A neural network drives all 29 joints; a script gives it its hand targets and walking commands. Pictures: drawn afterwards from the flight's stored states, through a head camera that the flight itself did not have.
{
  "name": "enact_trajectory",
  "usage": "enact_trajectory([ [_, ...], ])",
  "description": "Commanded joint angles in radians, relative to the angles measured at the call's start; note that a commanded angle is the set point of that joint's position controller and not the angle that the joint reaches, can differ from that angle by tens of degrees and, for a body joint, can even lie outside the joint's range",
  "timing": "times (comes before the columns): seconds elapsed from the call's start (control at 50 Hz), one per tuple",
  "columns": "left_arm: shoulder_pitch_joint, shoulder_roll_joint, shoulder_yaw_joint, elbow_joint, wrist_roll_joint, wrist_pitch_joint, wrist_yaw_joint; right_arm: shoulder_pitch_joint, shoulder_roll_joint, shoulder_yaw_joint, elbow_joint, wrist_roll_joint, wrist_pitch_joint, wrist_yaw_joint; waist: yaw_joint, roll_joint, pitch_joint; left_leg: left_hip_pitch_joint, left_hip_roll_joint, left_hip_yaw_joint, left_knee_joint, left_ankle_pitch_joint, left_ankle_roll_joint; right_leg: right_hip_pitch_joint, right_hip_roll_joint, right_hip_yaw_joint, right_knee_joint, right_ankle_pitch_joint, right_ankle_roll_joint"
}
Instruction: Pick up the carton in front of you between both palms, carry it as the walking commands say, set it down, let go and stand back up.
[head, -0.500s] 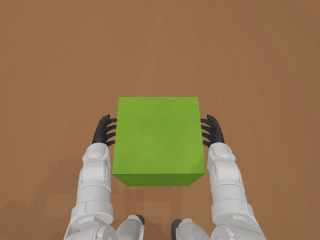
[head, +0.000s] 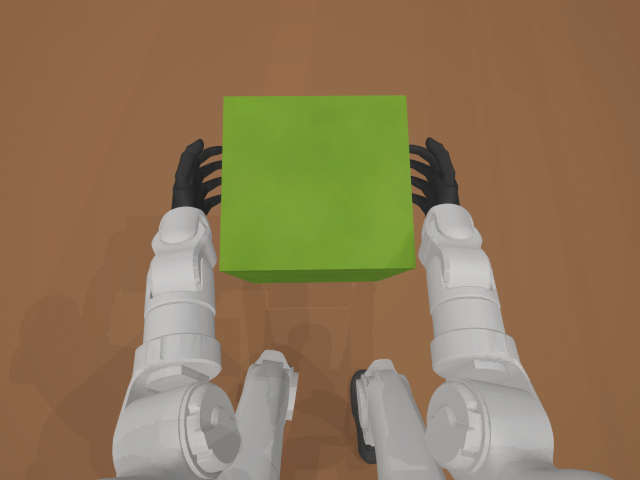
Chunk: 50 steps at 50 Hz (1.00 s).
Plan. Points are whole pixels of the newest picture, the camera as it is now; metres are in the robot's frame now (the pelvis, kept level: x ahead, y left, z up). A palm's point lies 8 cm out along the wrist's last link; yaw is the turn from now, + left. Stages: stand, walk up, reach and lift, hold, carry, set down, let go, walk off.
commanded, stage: set down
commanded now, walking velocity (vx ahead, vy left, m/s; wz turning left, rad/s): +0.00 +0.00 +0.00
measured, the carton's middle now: (315, 207) +0.46 +0.04 -0.16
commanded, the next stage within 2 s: none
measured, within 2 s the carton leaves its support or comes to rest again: rests again in 1.36 s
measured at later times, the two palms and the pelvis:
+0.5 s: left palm (216, 215) +0.46 +0.20 -0.23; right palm (399, 203) +0.50 -0.10 -0.23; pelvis -0.03 +0.00 -0.12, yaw -1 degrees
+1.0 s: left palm (228, 220) +0.50 +0.21 -0.38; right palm (375, 206) +0.55 -0.08 -0.39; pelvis -0.03 +0.00 -0.22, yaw -1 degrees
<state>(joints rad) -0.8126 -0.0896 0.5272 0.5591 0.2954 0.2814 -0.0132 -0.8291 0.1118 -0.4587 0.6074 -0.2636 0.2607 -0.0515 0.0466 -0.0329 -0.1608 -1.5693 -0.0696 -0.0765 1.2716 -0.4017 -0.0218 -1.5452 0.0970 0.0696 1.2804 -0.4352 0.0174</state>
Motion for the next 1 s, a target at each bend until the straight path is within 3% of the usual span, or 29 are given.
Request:
enact_trajectory([
  [0.0, -0.569, -0.887, -0.548, 0.099, -0.121, -0.009, -0.226, -0.589, 0.882, 0.522, 0.091, 0.103, -0.016, 0.229, 0.024, 0.019, -0.850, 0.475, -0.079, 0.080, -0.026, 0.304, -0.020, 0.288, 0.084, -0.072, -0.043, 0.217, 0.010],
  [0.28, -0.808, -0.818, -0.578, 0.070, -0.201, 0.007, -0.174, -0.826, 0.809, 0.534, 0.120, 0.174, -0.004, 0.196, 0.048, 0.012, -1.016, 0.337, -0.085, 0.111, 0.210, 0.300, -0.044, 0.094, 0.106, -0.112, 0.207, 0.180, 0.020],
  [0.64, -1.059, -0.663, -0.497, 0.104, -0.249, 0.007, -0.185, -1.072, 0.671, 0.506, 0.200, 0.219, -0.001, 0.151, 0.091, -0.034, -0.966, 0.089, -0.067, 0.159, 0.469, 0.253, -0.044, -0.002, 0.099, -0.124, 0.464, 0.170, 0.019],
  [0.9, -1.231, -0.550, -0.523, 0.118, -0.337, -0.014, -0.188, -1.239, 0.560, 0.562, 0.240, 0.316, -0.023, 0.134, 0.121, -0.046, -0.892, 0.044, -0.039, 0.167, 0.650, 0.281, -0.037, -0.024, 0.078, -0.128, 0.655, 0.196, 0.006],
  [0.98, -1.302, -0.543, -0.565, 0.057, -0.391, -0.023, -0.188, -1.301, 0.557, 0.604, 0.207, 0.360, -0.034, 0.133, 0.141, -0.070, -0.953, 0.041, -0.036, 0.165, 0.688, 0.333, -0.037, 0.026, 0.072, -0.127, 0.707, 0.256, -0.003],
])
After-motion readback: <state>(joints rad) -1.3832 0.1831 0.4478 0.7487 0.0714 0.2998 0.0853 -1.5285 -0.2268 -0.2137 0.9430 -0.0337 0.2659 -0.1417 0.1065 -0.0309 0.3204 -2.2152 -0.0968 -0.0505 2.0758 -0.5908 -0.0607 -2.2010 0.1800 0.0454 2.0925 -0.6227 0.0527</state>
